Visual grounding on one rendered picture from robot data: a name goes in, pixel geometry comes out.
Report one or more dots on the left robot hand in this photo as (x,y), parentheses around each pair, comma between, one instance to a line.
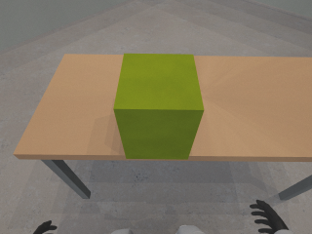
(44,227)

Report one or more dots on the table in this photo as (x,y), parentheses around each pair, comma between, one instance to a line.
(256,109)

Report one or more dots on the carton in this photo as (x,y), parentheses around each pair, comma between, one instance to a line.
(158,105)

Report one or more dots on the right robot hand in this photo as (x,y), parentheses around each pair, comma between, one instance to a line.
(273,220)

